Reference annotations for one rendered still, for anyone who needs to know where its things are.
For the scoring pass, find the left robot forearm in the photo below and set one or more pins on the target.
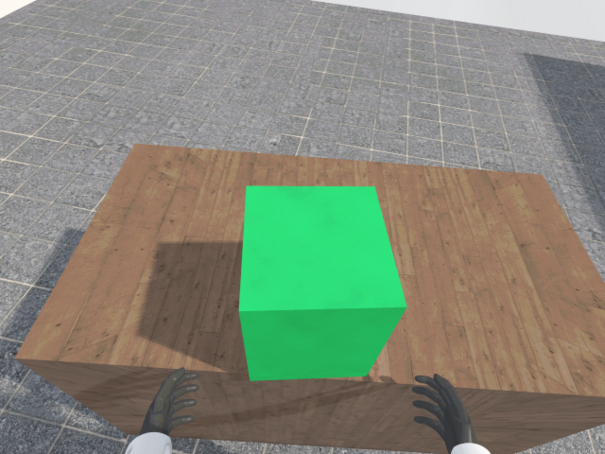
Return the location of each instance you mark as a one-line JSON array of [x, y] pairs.
[[150, 443]]

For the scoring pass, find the pedestal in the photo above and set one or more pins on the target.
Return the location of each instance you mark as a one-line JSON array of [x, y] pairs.
[[502, 300]]

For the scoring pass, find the robot left hand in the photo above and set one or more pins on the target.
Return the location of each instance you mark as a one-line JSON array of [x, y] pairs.
[[162, 407]]

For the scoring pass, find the carton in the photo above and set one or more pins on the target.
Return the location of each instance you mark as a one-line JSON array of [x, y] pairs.
[[320, 293]]

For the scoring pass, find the robot right hand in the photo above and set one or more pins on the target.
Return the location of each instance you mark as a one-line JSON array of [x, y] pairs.
[[455, 426]]

